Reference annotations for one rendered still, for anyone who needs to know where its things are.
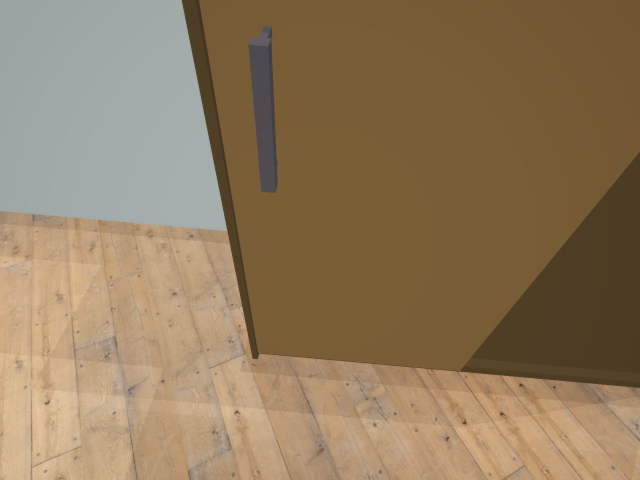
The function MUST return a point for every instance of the wardrobe door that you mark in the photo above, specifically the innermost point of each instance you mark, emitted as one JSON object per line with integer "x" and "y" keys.
{"x": 433, "y": 157}
{"x": 583, "y": 309}

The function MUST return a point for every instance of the handle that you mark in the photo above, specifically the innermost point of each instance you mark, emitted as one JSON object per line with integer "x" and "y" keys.
{"x": 260, "y": 54}

